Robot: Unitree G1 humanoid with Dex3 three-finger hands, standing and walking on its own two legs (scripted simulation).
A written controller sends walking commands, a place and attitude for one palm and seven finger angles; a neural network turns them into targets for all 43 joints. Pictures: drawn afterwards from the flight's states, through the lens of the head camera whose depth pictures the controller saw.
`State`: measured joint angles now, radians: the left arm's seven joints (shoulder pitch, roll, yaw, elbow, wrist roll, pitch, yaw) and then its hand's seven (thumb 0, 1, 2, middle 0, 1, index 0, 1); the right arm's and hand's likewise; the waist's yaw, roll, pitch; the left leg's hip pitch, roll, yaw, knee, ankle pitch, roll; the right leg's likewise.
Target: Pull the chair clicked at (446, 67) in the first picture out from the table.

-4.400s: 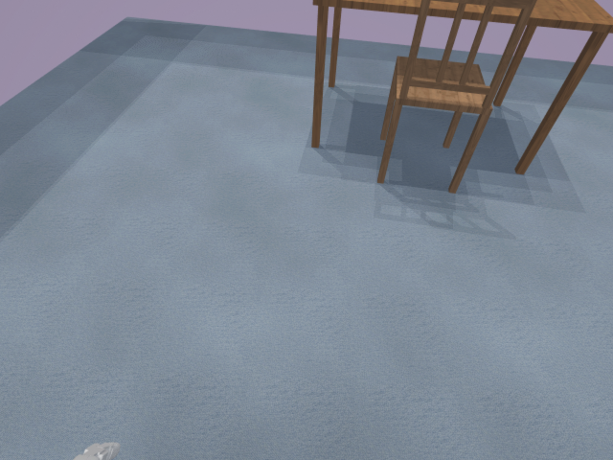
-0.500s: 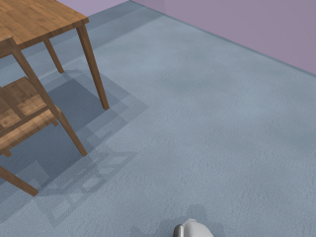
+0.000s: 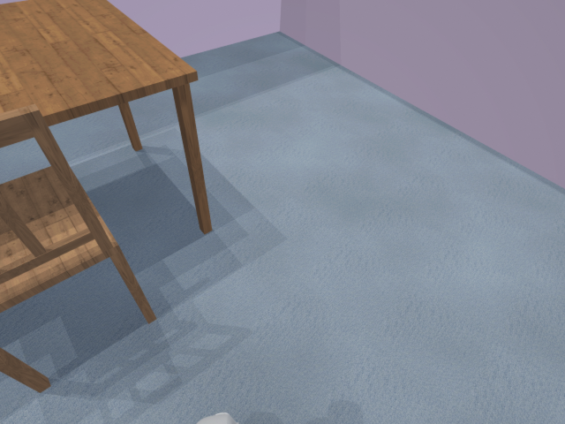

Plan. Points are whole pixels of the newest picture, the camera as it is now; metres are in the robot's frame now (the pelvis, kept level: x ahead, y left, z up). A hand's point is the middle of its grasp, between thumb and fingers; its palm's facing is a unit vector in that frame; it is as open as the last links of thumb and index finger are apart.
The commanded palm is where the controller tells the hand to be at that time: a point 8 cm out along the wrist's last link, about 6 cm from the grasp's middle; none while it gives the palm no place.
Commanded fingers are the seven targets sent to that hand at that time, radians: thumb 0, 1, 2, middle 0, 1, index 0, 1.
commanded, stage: turn to face it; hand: left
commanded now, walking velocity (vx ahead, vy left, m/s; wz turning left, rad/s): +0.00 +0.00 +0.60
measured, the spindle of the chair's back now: out of the picture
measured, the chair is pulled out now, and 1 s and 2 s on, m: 0.00 0.00 0.00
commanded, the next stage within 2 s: take the last steps up to it in 1.26 s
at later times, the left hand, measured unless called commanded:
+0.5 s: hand out of the picture +0.13 +0.20 -0.14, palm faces +0.27 -0.92 -0.30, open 7.3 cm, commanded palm none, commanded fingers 0.00 0.90 0.90 -0.20 -0.30 -0.20 -0.30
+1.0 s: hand out of the picture -0.05 +0.16 -0.18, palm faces +0.57 -0.78 -0.28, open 7.3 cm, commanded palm none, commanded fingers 0.00 0.90 0.90 -0.20 -0.30 -0.20 -0.30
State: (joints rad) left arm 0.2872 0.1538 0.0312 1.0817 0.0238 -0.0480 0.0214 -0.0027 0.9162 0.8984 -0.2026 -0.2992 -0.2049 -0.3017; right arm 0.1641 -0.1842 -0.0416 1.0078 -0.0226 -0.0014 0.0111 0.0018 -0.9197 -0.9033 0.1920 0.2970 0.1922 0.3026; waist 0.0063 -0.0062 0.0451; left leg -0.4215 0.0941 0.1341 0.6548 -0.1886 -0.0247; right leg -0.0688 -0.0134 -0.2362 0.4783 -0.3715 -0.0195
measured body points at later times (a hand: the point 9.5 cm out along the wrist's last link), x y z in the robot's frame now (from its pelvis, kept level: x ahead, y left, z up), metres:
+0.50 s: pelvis +0.06 -0.04 +0.00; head +0.09 -0.05 +0.44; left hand +0.12 +0.25 -0.12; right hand +0.17 -0.27 -0.16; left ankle +0.09 +0.10 -0.73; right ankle +0.09 -0.15 -0.73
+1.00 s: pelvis +0.06 -0.04 -0.01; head +0.09 +0.01 +0.44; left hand -0.08 +0.20 -0.16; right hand +0.31 -0.17 -0.13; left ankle -0.01 +0.05 -0.73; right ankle +0.10 -0.16 -0.71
